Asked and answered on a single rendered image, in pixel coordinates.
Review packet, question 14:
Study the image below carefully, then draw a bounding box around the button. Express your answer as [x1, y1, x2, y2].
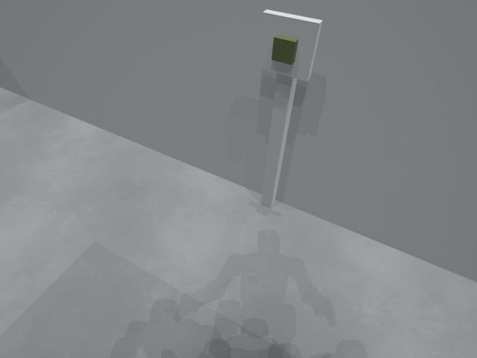
[271, 34, 298, 65]

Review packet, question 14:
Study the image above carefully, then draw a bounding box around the panel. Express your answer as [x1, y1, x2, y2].
[259, 10, 323, 208]

